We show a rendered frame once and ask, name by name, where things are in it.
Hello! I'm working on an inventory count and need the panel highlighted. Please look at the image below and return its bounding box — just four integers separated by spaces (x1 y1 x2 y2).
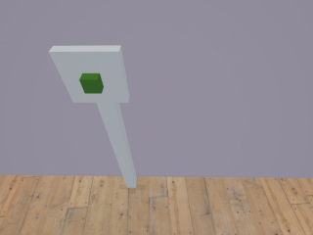
49 45 137 188

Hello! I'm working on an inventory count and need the button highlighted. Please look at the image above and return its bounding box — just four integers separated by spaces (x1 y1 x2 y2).
79 73 104 94

